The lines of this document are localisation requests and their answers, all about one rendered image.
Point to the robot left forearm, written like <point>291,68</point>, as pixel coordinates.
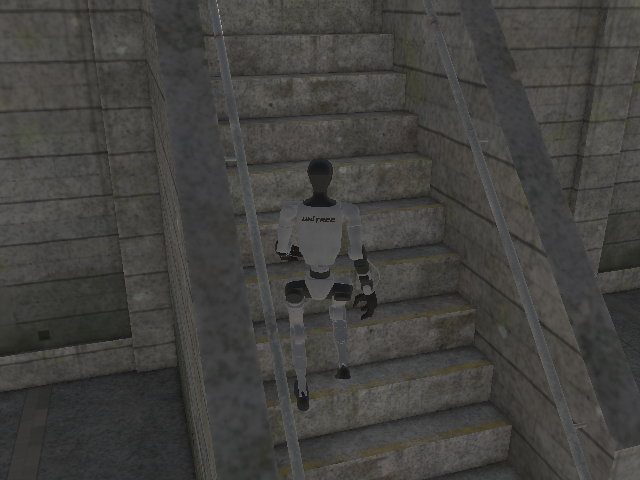
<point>281,254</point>

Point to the right robot upper arm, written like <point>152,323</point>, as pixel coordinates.
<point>352,213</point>

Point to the left robot hand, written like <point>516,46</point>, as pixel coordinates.
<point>293,253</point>

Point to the right robot hand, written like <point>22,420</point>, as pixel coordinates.
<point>370,306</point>

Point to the robot right forearm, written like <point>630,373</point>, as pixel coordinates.
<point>363,273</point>

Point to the left robot upper arm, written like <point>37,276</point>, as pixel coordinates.
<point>287,213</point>

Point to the robot right shin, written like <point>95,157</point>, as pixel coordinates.
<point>340,334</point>

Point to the right robot foot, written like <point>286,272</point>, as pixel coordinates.
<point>343,373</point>

